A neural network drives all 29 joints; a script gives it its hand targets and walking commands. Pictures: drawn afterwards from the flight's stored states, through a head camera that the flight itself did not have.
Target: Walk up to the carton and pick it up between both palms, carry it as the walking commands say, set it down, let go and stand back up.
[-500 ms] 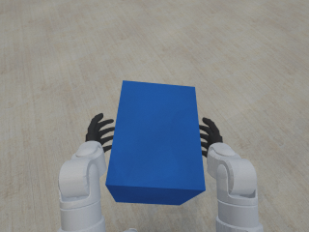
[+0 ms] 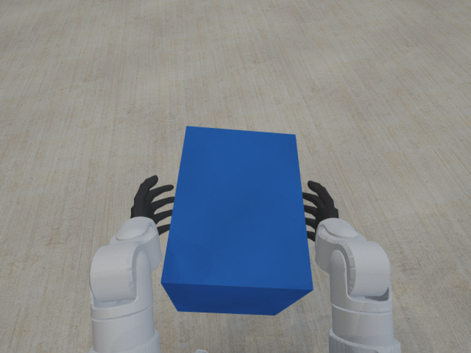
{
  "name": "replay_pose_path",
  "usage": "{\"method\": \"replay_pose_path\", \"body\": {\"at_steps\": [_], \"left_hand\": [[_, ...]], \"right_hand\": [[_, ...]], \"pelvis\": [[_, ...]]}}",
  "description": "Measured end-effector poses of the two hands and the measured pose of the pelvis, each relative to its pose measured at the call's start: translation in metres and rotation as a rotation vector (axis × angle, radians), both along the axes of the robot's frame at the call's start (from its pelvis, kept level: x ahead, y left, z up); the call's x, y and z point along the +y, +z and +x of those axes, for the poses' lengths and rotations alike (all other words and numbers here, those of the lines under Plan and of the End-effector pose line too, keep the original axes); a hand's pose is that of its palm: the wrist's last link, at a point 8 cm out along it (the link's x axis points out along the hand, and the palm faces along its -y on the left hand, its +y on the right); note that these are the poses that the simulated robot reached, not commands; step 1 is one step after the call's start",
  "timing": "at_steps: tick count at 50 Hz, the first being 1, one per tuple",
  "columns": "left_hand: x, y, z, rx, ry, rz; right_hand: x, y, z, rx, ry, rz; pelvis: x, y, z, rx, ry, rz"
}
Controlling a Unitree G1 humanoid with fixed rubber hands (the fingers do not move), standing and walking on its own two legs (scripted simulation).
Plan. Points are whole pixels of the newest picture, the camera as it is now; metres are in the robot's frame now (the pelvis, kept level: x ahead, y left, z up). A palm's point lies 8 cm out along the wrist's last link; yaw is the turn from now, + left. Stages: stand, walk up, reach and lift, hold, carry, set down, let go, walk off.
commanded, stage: carry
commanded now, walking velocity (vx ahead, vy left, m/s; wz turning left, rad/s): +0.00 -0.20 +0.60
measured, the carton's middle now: (233, 227) +0.33 +0.01 +0.00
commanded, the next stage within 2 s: none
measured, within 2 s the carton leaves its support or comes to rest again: neither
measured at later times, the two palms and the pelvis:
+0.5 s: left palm (129, 262) +0.25 +0.16 +0.07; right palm (306, 215) +0.32 -0.10 +0.06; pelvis +0.00 -0.06 +0.00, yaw +16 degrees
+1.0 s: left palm (121, 312) +0.19 +0.16 +0.06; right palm (283, 211) +0.33 -0.07 +0.06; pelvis +0.02 -0.12 +0.00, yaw +33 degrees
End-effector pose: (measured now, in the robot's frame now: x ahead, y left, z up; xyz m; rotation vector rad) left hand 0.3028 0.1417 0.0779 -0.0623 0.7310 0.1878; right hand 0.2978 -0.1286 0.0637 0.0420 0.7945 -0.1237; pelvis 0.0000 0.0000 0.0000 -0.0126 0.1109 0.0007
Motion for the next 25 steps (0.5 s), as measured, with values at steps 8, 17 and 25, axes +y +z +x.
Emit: {"method": "replay_pose_path", "body": {"at_steps": [8,17,25], "left_hand": [[0.008,0.013,-0.011,-0.041,0.087,0.0],[0.032,-0.006,-0.036,0.001,0.21,-0.032],[0.015,-0.006,-0.054,0.016,0.287,-0.007]], "right_hand": [[0.009,0.013,0.013,-0.041,0.09,-0.002],[0.037,0.004,0.021,0.002,0.214,-0.037],[0.024,-0.003,0.024,0.017,0.29,-0.013]], "pelvis": [[-0.018,-0.001,0.006,-0.017,0.104,-0.007],[-0.03,-0.002,0.004,-0.009,0.212,-0.013],[-0.065,-0.002,0.002,-0.017,0.285,0.006]]}}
